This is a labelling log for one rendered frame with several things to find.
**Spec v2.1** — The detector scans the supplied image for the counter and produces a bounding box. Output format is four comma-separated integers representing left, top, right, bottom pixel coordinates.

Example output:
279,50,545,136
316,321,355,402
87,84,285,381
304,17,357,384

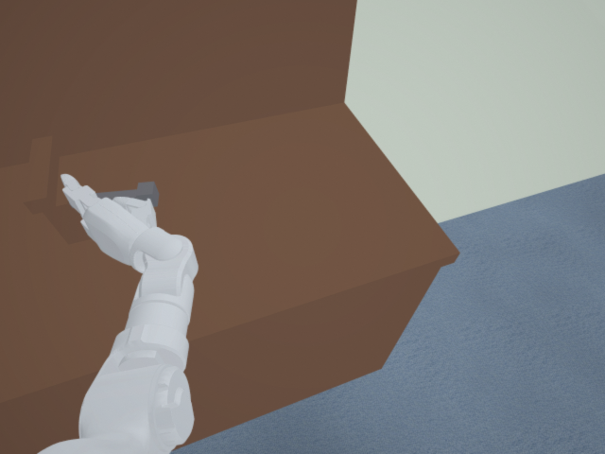
0,0,460,454

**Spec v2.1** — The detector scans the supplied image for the tap lever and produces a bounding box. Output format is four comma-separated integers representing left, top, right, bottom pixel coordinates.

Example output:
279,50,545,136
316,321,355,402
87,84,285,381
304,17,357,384
69,182,159,208

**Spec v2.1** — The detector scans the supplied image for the left robot hand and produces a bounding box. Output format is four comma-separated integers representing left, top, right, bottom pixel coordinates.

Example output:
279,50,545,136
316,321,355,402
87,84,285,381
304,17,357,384
60,174,157,266

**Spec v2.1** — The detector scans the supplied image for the left robot upper arm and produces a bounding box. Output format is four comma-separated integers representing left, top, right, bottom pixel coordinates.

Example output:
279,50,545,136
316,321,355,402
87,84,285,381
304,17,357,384
37,364,194,454

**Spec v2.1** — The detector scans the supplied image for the left robot forearm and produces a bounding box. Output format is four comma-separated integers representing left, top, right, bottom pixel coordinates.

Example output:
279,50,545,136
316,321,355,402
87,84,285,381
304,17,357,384
78,227,199,439

